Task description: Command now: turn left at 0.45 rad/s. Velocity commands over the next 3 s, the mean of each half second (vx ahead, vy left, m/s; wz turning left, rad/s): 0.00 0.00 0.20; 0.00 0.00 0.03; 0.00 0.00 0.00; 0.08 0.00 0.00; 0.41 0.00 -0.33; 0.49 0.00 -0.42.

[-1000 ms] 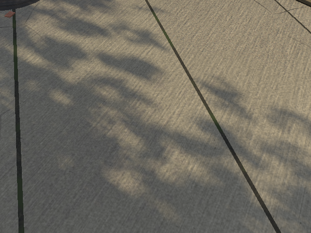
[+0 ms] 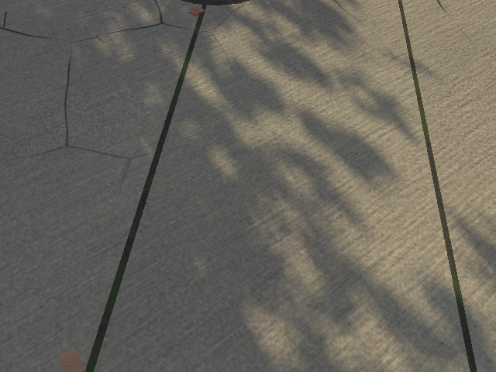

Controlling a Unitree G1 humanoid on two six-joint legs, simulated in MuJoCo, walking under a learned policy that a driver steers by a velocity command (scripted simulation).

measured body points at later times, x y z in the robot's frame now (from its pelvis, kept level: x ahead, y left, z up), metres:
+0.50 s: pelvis -0.01 -0.03 +0.00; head +0.00 -0.04 +0.45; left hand +0.10 +0.23 -0.12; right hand +0.10 -0.28 -0.14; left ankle -0.02 +0.09 -0.74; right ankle +0.00 -0.12 -0.74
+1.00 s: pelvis -0.01 -0.02 +0.00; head -0.01 -0.02 +0.45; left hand +0.00 +0.24 -0.15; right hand +0.03 -0.27 -0.15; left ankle -0.02 +0.09 -0.74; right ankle +0.00 -0.12 -0.74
